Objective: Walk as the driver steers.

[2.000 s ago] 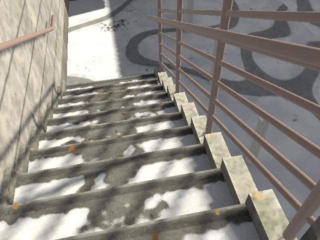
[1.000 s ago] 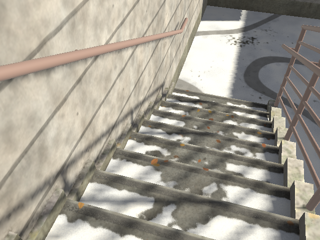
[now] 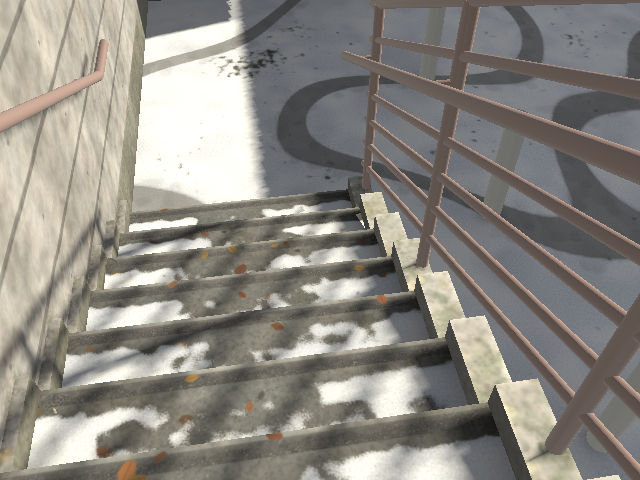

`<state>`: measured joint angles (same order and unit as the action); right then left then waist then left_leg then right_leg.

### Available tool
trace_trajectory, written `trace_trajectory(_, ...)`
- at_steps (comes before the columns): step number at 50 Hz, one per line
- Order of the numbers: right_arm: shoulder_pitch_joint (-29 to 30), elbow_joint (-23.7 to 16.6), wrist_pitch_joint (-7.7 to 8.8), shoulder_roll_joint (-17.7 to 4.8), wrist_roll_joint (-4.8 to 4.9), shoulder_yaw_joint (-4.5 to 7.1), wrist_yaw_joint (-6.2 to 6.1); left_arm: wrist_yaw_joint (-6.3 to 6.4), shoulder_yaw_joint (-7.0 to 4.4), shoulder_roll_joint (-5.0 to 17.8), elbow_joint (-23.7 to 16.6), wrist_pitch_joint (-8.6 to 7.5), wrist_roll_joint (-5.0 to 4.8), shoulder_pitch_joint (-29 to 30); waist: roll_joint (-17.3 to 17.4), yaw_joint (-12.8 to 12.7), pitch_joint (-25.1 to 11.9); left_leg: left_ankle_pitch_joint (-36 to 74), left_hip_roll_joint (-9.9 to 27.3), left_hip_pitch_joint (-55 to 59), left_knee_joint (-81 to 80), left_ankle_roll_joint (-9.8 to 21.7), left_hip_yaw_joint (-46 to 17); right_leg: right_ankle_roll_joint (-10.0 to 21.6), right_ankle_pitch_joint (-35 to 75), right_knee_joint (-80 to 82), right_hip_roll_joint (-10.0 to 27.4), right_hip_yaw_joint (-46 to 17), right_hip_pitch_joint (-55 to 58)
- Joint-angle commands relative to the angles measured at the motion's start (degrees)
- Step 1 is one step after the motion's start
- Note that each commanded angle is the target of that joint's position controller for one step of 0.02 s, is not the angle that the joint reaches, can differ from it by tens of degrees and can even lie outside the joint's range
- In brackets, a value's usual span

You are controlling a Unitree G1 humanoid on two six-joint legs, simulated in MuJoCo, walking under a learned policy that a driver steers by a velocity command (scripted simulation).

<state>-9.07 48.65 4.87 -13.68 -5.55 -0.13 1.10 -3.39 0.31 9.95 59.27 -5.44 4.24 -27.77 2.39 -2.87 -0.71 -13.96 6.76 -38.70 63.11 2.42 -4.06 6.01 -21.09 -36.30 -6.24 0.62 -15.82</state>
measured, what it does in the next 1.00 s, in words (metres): goes down: left foot 0.16 m lower, then right foot 0.16 m lower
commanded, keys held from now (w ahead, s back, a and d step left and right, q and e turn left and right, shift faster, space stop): w+e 0.04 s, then w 0.38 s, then w+q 0.58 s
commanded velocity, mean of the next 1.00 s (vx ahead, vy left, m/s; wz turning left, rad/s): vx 0.50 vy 0.00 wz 0.06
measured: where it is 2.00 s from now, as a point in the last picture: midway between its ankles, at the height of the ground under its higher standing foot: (305, 374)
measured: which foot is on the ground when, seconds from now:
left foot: up 0.00-0.18, down 0.20-0.80, up 0.82-1.00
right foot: down 0.00-0.22, up 0.24-0.80, down 0.82-1.00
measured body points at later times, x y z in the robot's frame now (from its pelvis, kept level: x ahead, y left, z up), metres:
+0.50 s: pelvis +0.28 +0.08 -0.17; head +0.27 +0.08 +0.28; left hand +0.44 +0.28 -0.29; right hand +0.14 -0.12 -0.31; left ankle +0.24 +0.17 -0.88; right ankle +0.44 -0.08 -0.80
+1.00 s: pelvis +0.59 -0.03 -0.31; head +0.59 -0.02 +0.14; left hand +0.61 +0.22 -0.46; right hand +0.60 -0.26 -0.46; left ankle +0.57 +0.11 -0.89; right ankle +0.60 -0.12 -1.05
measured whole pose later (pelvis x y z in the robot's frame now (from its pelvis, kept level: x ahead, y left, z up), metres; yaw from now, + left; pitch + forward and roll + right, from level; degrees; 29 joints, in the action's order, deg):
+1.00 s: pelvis +0.59 -0.03 -0.31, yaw +7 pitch +1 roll -1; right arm -21.6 57.6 4.5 -10.8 -5.0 1.1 3.9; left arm -2.6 -0.6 11.9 54.8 -5.1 4.2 -19.5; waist 1.1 4.1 -1.4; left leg -13.6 4.8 -43.2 89.4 7.1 -0.7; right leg 2.5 -15.7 -29.3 1.3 11.3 -14.6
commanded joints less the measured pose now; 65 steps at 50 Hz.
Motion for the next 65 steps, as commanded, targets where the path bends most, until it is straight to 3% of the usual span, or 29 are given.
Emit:
trace_trajectory(1,-11.3,-0.4,-0.59,3.5,-0.54,-2.39,0.79,1.23,0.33,4.9,-8.7,-3.79,2.18,9.5,-2.1,5.9,3.7,33.8,-0.7,19.5,-8.8,-1.7,-2.6,10.9,5.4,2.6,10.0,-12.4,-32.1)
trace_trajectory(6,4.1,-4.9,-2.55,-2.8,0.8,-2.16,2.35,1.34,0.18,6.7,-5.3,-1.73,1.16,-6.2,-4.0,-3.0,5.8,36.2,-1.6,16.4,-36.4,-3.8,1.4,8.2,-11.0,-12.0,10.6,-20.7,-18.2)
trace_trajectory(9,1.1,-3.0,-1.51,-6.7,1.41,-0.19,2.06,0.38,0.08,8.6,-6.1,0.66,0.78,-3.1,-4.0,0.0,5.6,37.6,-1.0,23.3,-46.0,-0.6,0.5,6.5,-7.0,-22.4,11.2,-26.0,-12.7)
trace_trajectory(11,-25.7,5.9,0.52,-15.9,3.2,5.12,1.94,-3.3,-0.4,9.6,-4.9,1.31,3.07,-4.2,4.2,10.8,-7.6,48.1,3.2,61.1,-30.8,9.1,0.1,-2.2,3.2,-51.7,4.7,-16.2,-28.8)
trace_trajectory(12,-30.2,6.9,0.43,-17.1,2.74,5.32,3.84,-5.08,-0.05,3.1,-2.2,1.25,0.35,-18.6,18.4,6.5,-22.0,63.2,14.0,80.2,-21.5,19.1,-9.6,-6.1,-28.0,-82.0,-1.4,-5.3,-44.2)
trace_trajectory(13,-31.2,6.3,-0.29,-15.9,-0.27,4.99,4.42,-5.28,-0.44,6.3,-6.2,1.12,-1.54,-10.3,10.1,10.3,-15.1,60.3,14.8,74.6,-24.9,19.5,-17.7,-6.9,-25.1,-94.2,-0.9,-4.6,-58.4)
trace_trajectory(14,-28.0,6.2,-0.53,-15.7,1.31,5.55,4.53,-3.64,-0.25,6.4,-12.4,0.94,-1.97,-0.1,9.3,12.1,-11.3,20.9,19.9,70.9,-32.3,21.6,-29.2,-7.5,-19.4,-90.9,1.8,-6.0,-71.7)
trace_trajectory(16,-17.6,5.2,0.04,-0.5,-0.67,0.65,3.73,-0.12,1.29,3.1,-11.3,0.98,-0.74,3.2,-4.9,3.5,3.7,-4.3,16.1,35.9,-40.6,15.2,-23.7,-3.0,7.5,-74.0,11.1,-12.4,-61.5)
trace_trajectory(18,-9.5,4.8,1.88,4.1,0.31,-0.78,1.04,-0.66,2.77,-0.9,-10.8,1.49,1.55,1.9,-3.3,-1.4,8.6,-3.2,9.6,13.7,-45.4,14.2,-16.1,-0.6,21.1,-54.3,15.6,-11.1,-49.9)
trace_trajectory(22,-16.9,8.7,5.01,-2.8,0.91,0.03,0.8,-3.11,1.41,2.8,-12.3,1.68,1.74,14.9,1.5,3.7,3.0,-4.8,1.9,-0.4,-44.4,13.8,-6.3,-1.9,39.7,-28.0,12.3,-0.8,-25.7)
trace_trajectory(23,-15.4,7.7,2.22,-8.0,8.66,2.0,-0.62,0.63,-0.15,1.5,-13.0,3.86,-3.47,14.6,1.2,-1.3,1.4,13.1,4.8,3.4,-45.4,10.1,-8.7,-4.2,37.1,-23.7,11.5,-1.5,-14.9)
trace_trajectory(24,-16.2,7.5,1.13,-8.6,8.89,2.25,-0.6,1.78,-0.35,2.5,-11.1,4.76,-4.63,13.9,0.7,-0.5,0.9,20.4,4.4,4.2,-44.1,8.2,-6.1,-4.5,34.4,-25.2,9.2,1.8,-11.6)
trace_trajectory(25,-18.0,10.2,3.82,-5.0,-0.39,0.53,0.78,-1.41,2.19,3.4,-12.6,2.71,3.16,16.5,-0.7,3.1,6.4,6.5,5.6,16.0,-35.5,13.3,-12.6,-4.7,40.8,-25.2,13.8,-9.8,-32.9)
trace_trajectory(28,-40.7,18.5,3.61,4.3,-0.52,-0.79,-1.5,-0.86,1.55,2.2,-17.5,1.6,3.26,30.1,1.2,13.1,4.7,8.9,8.7,56.6,-26.3,15.9,-23.1,-6.6,30.7,-10.8,15.0,-10.0,-69.0)
trace_trajectory(31,-38.4,16.7,1.57,8.1,0.75,-2.51,-1.72,-1.65,3.05,-0.3,-16.0,1.24,2.88,34.5,-0.5,13.0,6.5,1.8,2.6,37.3,-23.3,15.7,-21.4,-6.7,48.1,-2.2,15.0,-6.4,-52.6)
trace_trajectory(34,-27.8,11.6,0.89,-0.8,-0.72,-1.06,1.4,-2.61,3.0,2.4,-19.0,1.92,1.17,34.4,0.7,9.6,6.4,-11.8,-3.3,-2.7,-28.5,12.9,-12.4,-5.8,48.0,-4.8,9.9,2.6,-5.8)
trace_trajectory(37,-30.6,12.5,1.52,-2.1,1.81,0.24,-0.52,-2.43,2.63,4.2,-19.3,2.24,1.52,37.5,-0.5,13.8,9.6,-7.5,-2.3,18.8,-17.8,9.8,-16.1,-4.9,37.9,14.5,10.9,-1.7,-12.7)
trace_trajectory(40,-32.9,16.0,-1.04,-1.5,1.84,0.75,1.16,-0.13,0.19,8.0,-10.1,0.37,0.23,21.4,-2.7,8.6,4.7,2.3,-5.0,22.1,1.7,6.5,-14.3,-2.9,52.2,28.9,13.8,1.1,9.4)
trace_trajectory(41,-37.0,17.5,-1.3,1.9,-0.98,-0.07,3.9,0.58,-2.6,11.5,-5.7,-0.39,0.25,3.4,-4.3,1.5,-5.0,6.2,-6.5,7.0,14.4,3.0,-9.4,0.3,52.9,13.0,16.3,3.3,37.2)
trace_trajectory(42,-45.5,19.2,-0.45,8.7,1.71,-0.96,4.6,-1.29,-3.64,14.3,-4.4,-0.28,0.88,-8.4,-16.4,1.2,-21.2,-29.3,-11.2,-7.8,41.1,-0.8,-3.8,12.6,83.6,-8.4,27.2,-3.8,62.3)
trace_trajectory(43,-36.7,14.3,0.08,4.6,2.92,-0.73,5.24,-2.25,-4.59,16.1,-4.2,0.74,1.13,-12.1,-14.1,-3.2,-27.9,-36.7,-10.2,-16.1,59.3,-1.4,-2.3,16.5,74.4,-5.7,34.2,-12.9,64.7)
trace_trajectory(45,-17.9,7.4,0.93,1.6,3.27,0.56,3.41,-1.28,-3.32,11.3,-7.4,1.72,0.28,0.0,-3.1,-2.8,-7.7,-20.3,-5.3,-30.4,57.3,-1.4,0.7,13.4,26.6,11.5,34.6,-15.7,34.8)
trace_trajectory(48,-16.5,5.9,0.41,6.5,0.15,-0.09,2.17,0.43,1.68,-4.8,-8.8,-0.84,0.49,9.5,-3.1,8.9,5.1,5.9,4.3,-8.5,23.7,6.6,-2.9,7.2,28.8,19.3,28.6,-4.4,-5.4)
trace_trajectory(51,-14.7,7.0,0.34,5.6,-0.38,1.38,4.5,2.09,0.82,0.4,-9.8,-2.75,-1.21,11.4,-6.6,7.9,4.4,16.0,1.3,4.9,0.3,7.1,1.1,8.2,28.1,25.0,22.3,4.8,-10.6)
trace_trajectory(54,-13.6,5.2,0.7,4.9,1.09,1.54,5.36,3.04,-0.06,2.2,-3.6,-2.55,3.5,2.5,-5.3,7.4,1.7,19.5,1.7,2.8,2.2,4.7,0.7,7.9,35.2,15.4,24.2,6.5,-3.5)
trace_trajectory(57,-1.2,1.3,-0.46,3.3,1.34,1.33,3.85,5.6,1.18,-1.6,1.5,-2.85,0.81,-9.1,-4.5,0.7,4.2,32.9,5.0,-18.6,-16.8,1.7,-3.6,5.6,25.8,9.8,27.2,1.8,18.7)
trace_trajectory(59,4.6,-1.1,-1.04,3.7,2.14,0.75,3.96,6.13,1.72,-2.8,6.1,-1.95,1.83,-18.9,-4.4,-2.0,6.2,32.0,4.4,-24.6,-18.8,0.9,-1.1,6.2,27.5,7.7,29.0,-1.1,22.9)
trace_trajectory(62,9.5,-2.1,-0.74,1.8,1.7,0.08,5.39,4.96,3.48,-3.0,2.8,-1.98,3.63,-10.4,-4.0,-0.9,7.3,48.4,-0.4,6.4,-24.9,3.7,7.3,2.5,8.5,7.0,20.6,8.8,-4.0)
trace_trajectory(65,9.0,-2.3,-1.63,-2.1,0.8,1.17,6.15,4.94,2.18,1.7,4.6,-1.91,1.05,-10.6,-2.8,-1.2,12.4,35.6,0.7,2.6,-31.1,3.3,4.3,1.3,10.5,2.5,23.9,6.1,2.9)
Keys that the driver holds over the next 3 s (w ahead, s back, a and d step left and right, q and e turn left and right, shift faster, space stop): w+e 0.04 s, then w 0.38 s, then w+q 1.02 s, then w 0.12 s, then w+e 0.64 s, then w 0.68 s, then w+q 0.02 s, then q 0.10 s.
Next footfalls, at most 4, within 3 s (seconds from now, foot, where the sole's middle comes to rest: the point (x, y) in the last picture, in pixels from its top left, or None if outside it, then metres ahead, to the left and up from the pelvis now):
0.20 left None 0.28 0.16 -0.92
0.82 right None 0.65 -0.12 -1.08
1.44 left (274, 405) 0.93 0.22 -1.25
1.92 right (327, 331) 1.32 0.07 -1.41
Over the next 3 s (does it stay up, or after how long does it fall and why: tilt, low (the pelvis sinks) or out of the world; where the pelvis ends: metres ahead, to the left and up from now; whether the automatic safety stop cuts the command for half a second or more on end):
stays up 1.80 0.24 -0.93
